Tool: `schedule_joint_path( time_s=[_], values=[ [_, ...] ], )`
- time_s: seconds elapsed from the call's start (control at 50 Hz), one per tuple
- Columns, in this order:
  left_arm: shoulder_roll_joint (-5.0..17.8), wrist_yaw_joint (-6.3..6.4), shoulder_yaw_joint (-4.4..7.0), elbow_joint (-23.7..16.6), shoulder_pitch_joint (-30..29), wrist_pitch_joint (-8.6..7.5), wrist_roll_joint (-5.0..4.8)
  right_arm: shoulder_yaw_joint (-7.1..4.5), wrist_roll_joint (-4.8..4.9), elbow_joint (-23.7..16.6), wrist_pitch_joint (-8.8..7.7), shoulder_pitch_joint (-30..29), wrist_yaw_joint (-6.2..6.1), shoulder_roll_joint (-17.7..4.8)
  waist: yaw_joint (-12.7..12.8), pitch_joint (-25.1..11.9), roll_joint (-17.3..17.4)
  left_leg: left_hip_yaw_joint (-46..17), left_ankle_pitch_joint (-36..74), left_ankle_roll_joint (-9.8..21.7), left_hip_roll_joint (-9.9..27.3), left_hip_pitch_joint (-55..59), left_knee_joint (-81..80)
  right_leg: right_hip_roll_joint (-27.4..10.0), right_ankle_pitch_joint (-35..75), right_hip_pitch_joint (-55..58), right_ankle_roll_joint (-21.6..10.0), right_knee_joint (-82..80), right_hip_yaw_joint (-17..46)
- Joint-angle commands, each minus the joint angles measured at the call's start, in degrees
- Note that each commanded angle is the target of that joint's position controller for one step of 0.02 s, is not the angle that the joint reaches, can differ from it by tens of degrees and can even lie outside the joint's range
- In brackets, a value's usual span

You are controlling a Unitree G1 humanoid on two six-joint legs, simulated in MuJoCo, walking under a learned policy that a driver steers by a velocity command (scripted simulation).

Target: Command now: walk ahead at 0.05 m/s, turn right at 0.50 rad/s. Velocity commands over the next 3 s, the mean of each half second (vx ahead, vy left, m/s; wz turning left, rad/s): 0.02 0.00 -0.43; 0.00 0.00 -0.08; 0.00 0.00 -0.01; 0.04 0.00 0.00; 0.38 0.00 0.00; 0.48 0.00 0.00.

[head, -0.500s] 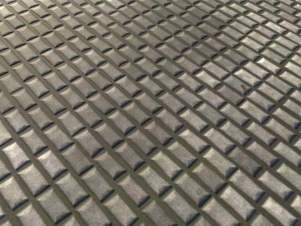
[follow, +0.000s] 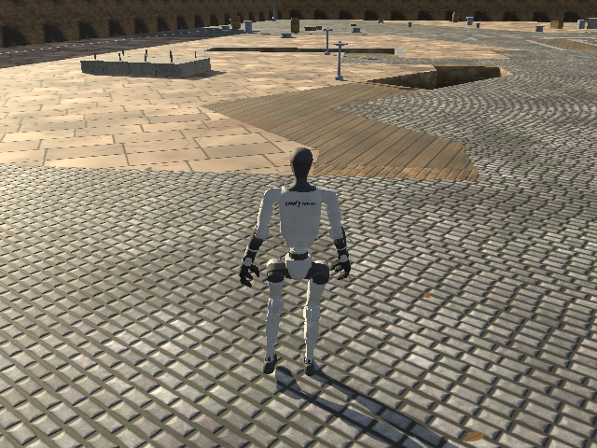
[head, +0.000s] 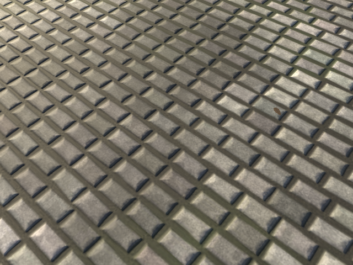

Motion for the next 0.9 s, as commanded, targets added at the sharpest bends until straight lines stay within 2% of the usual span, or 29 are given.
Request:
schedule_joint_path(
  time_s=[0.02,0.1,0.14,0.16,0.18,0.2,0.22,0.24,0.26,0.28,0.32,0.38,0.46,0.52,0.54,0.56,0.58,0.6,0.62,0.64,0.66,0.7,0.72,0.76,0.78,0.9],
  values=[
    [9.2,0.27,2.54,-3.8,0.4,0.23,0.30,-0.99,0.61,-3.4,-0.63,1.3,-0.58,-4.7,-0.6,-5.2,-8.2,1.2,-1.0,0.2,-1.9,1.9,-3.7,-14.4,-16.1,4.5,-6.7,-9.6,20.2],
    [9.2,-0.16,2.87,-4.7,-1.2,1.03,0.51,-0.64,1.77,-3.9,-1.84,4.1,-1.23,-4.8,-1.4,-5.5,-9.4,1.3,-3.5,2.3,-4.5,9.3,-14.6,-13.8,-9.5,4.5,-5.4,-7.7,24.0],
    [8.9,-0.19,2.85,-5.3,-3.4,1.34,-0.38,-0.74,1.80,-3.0,-2.67,9.4,-1.81,-5.2,-4.7,-5.4,-8.7,1.5,2.5,3.9,-4.7,18.7,-29.5,-11.2,-11.2,0.9,-1.8,-5.5,23.6],
    [6.7,0.00,2.27,-6.0,-2.7,1.18,-0.96,-1.56,1.14,-3.2,-3.03,9.7,-2.32,-8.8,-3.9,-4.9,-3.5,-4.9,1.0,5.6,2.0,23.2,-37.5,-7.2,-19.4,-3.8,1.7,-0.9,20.0],
    [2.8,0.13,1.45,-7.1,0.1,0.82,-1.74,-2.73,0.21,-5.3,-2.69,6.7,-2.56,-14.7,-1.5,-6.0,9.5,-21.8,-2.8,10.9,18.0,26.5,-41.9,1.4,-26.3,-11.2,5.1,13.9,7.7],
    [7.7,0.62,2.60,-6.5,-1.2,0.46,0.31,-2.91,-0.77,-6.5,-2.33,1.5,-2.09,-15.1,-1.5,-1.8,8.7,-24.5,7.5,15.9,23.2,16.9,-41.7,1.9,-28.4,-14.6,5.9,26.5,0.1],
    [9.8,0.46,3.24,-6.1,-1.7,0.47,0.96,-1.90,-0.48,-6.8,-2.45,1.3,-1.72,-10.6,-0.6,-2.1,4.2,-19.4,17.0,16.5,20.7,14.3,-39.1,-1.5,-26.0,-10.5,6.1,34.2,0.8],
    [9.1,0.10,3.29,-5.1,0.0,0.81,0.95,-1.08,0.08,-7.1,-2.60,-1.0,-1.37,-7.7,1.2,-1.8,2.8,-12.3,22.9,14.5,16.2,13.8,-37.2,-1.7,-22.8,-9.6,6.0,38.5,0.3],
    [8.3,-0.20,3.09,-4.3,1.5,1.36,0.96,-0.79,0.24,-7.5,-2.70,-1.6,-1.13,-6.9,1.6,-2.7,4.3,-7.5,27.0,12.9,12.8,15.4,-35.8,-1.5,-20.6,-9.6,6.4,41.8,-0.1],
    [7.8,-0.61,2.87,-3.9,2.2,1.82,0.82,-0.75,0.20,-7.7,-2.75,-1.0,-1.19,-7.0,1.0,-3.2,6.7,-4.9,32.0,12.7,11.3,17.5,-34.6,-1.2,-20.1,-10.6,6.8,44.6,-0.7],
    [7.1,-1.03,2.31,-4.6,0.1,2.25,0.30,-0.94,0.13,-6.9,-2.79,2.9,-0.90,-7.4,-1.1,-3.9,6.8,-3.1,39.3,13.4,10.8,22.1,-32.5,-1.2,-20.2,-12.2,7.8,43.8,-1.0],
    [5.8,-0.98,1.34,-5.7,-3.6,2.61,-0.10,-1.38,0.33,-5.3,-2.96,7.4,-0.74,-8.3,-3.7,-4.6,7.6,-3.8,42.1,14.3,12.2,28.7,-31.0,-1.6,-21.1,-12.9,8.7,35.9,-0.4],
    [4.2,-0.53,-0.10,-5.6,-5.1,2.92,-0.71,-1.53,0.16,-4.5,-2.97,6.7,0.03,-9.1,-4.1,-5.5,9.5,-2.6,40.7,14.2,12.1,26.1,-29.8,-3.2,-23.8,-2.4,7.8,21.2,-3.7],
    [4.2,0.23,-0.64,-5.1,-4.7,2.61,-1.32,-1.89,0.18,-3.2,-2.38,7.1,0.63,-10.1,-3.9,-5.5,10.6,-3.2,42.8,14.1,12.0,24.4,-27.7,-3.3,-20.7,4.3,6.2,9.8,-6.7],
    [3.7,0.44,-0.95,-4.2,-3.1,2.23,-1.26,-1.91,0.54,-2.8,-2.07,6.5,0.67,-10.1,-2.5,-5.4,9.5,-2.6,41.6,12.8,11.2,23.2,-26.3,-3.5,-14.4,8.1,5.4,1.3,-7.4],
    [3.9,0.76,-1.20,-3.6,-2.2,1.56,-0.80,-1.81,0.76,-2.4,-1.97,6.7,0.62,-9.7,-1.6,-5.3,7.7,-2.3,37.6,10.3,10.7,19.8,-25.3,-5.1,-4.4,14.1,4.6,-7.6,-5.7],
    [6.4,1.22,-1.00,-3.5,-1.9,0.64,0.26,-1.29,0.89,-2.6,-2.27,8.0,0.72,-7.8,-2.5,-7.5,3.3,-1.4,28.6,7.0,9.3,14.2,-23.6,-11.2,-0.4,21.9,3.4,-9.1,1.3],
    [11.2,1.56,-0.42,-4.2,-3.8,0.10,0.59,-0.22,1.10,-4.0,-2.67,9.5,1.03,-3.7,-5.1,-7.4,-8.7,3.9,9.1,4.1,3.0,7.5,-21.1,-22.3,16.7,24.0,-0.5,-6.3,12.7],
    [7.5,1.46,-1.46,-3.5,-5.1,-0.30,-0.19,0.07,1.06,-2.3,-1.75,7.9,0.36,-3.8,-3.1,-5.7,-10.0,4.5,-2.4,3.5,2.3,14.4,-23.3,-24.6,19.4,14.2,-4.9,-4.7,11.1],
    [5.3,1.24,-2.29,-3.8,-7.8,-0.74,-0.05,-0.11,0.86,-1.8,-1.22,7.4,0.18,-4.7,-4.3,-3.4,-9.2,4.3,0.2,3.5,2.0,16.1,-24.9,-21.8,15.0,12.3,-4.2,-5.1,9.3],
    [4.9,1.33,-2.55,-3.5,-9.1,-0.88,0.01,-0.22,0.76,-1.1,-1.19,6.6,0.30,-5.1,-4.2,-2.2,-9.3,4.0,5.9,3.4,1.8,17.9,-27.7,-18.8,9.5,10.8,-2.1,-5.2,7.3],
    [5.6,1.87,-2.63,-2.1,-7.5,-1.12,-0.36,-0.59,0.47,0.0,-1.63,6.6,0.83,-6.9,-3.8,-2.1,-10.1,2.9,14.9,3.0,3.1,21.3,-30.5,-15.0,4.2,9.7,0.8,-5.5,5.3],
    [5.8,1.84,-2.58,-1.4,-6.2,-1.19,-0.59,-0.54,0.61,1.2,-1.93,7.6,1.03,-7.1,-3.4,-2.2,-8.3,2.5,16.0,3.1,3.7,21.4,-30.6,-13.8,1.2,9.8,1.4,-6.2,4.7],
    [5.3,1.87,-2.78,0.3,-5.1,-1.30,-0.65,-0.25,0.78,3.3,-2.15,8.1,1.06,-6.0,-3.2,-0.6,-3.9,2.2,16.1,3.0,4.0,20.9,-31.6,-13.3,-1.1,10.2,1.5,-6.2,4.1],
    [5.2,1.90,-2.83,1.0,-4.7,-1.38,-0.65,-0.18,0.76,4.0,-2.15,8.0,0.94,-5.6,-3.3,-0.2,-2.9,1.9,16.2,3.0,4.1,20.9,-32.2,-13.1,-1.2,10.2,1.5,-6.0,4.0],
    [4.8,1.91,-3.16,4.7,-4.2,-1.93,-0.63,0.04,0.82,8.4,-2.09,7.8,0.57,-4.9,-3.4,-0.3,-1.2,1.5,16.2,3.2,4.7,22.8,-33.0,-12.5,-2.8,8.9,1.5,-6.7,3.4]
  ],
)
